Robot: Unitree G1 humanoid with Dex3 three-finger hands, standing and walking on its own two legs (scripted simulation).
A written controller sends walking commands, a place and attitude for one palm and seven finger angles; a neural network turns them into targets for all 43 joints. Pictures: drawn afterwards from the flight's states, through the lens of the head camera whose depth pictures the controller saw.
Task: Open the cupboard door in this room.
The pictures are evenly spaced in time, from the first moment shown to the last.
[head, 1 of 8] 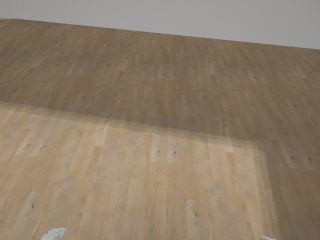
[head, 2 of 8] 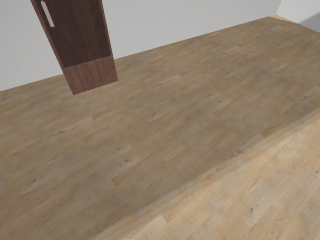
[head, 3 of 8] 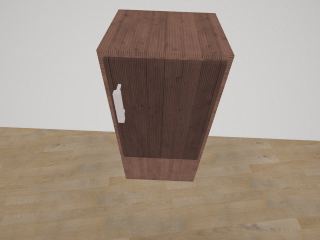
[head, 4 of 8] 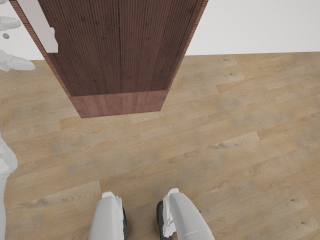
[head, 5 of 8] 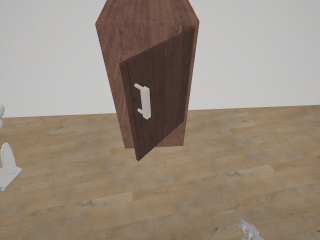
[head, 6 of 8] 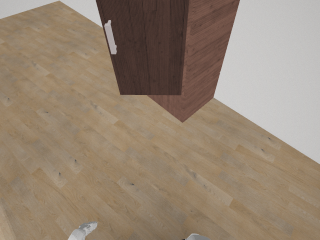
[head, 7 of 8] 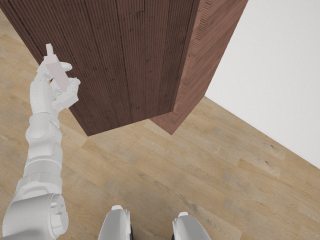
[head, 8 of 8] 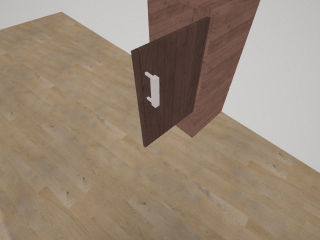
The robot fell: no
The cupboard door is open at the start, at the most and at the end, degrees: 0 89 88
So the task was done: yes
